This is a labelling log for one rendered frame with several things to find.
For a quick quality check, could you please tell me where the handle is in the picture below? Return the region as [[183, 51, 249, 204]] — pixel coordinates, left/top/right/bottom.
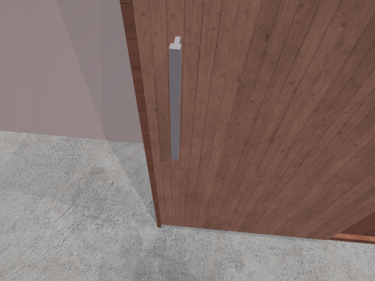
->
[[169, 36, 182, 160]]

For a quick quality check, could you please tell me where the wardrobe door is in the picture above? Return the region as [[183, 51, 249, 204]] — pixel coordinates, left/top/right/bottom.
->
[[340, 212, 375, 237], [132, 0, 375, 240]]

